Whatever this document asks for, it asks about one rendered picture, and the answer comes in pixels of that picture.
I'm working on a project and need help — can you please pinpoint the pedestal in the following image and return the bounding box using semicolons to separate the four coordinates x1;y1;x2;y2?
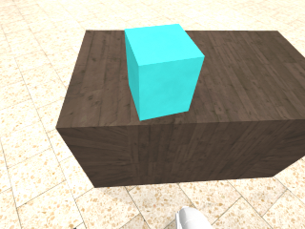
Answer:
55;30;305;188

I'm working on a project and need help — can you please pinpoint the carton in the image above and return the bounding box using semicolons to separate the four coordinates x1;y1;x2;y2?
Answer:
124;24;205;121

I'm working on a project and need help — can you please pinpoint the robot right thigh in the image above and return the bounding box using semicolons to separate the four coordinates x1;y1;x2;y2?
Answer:
175;207;213;229

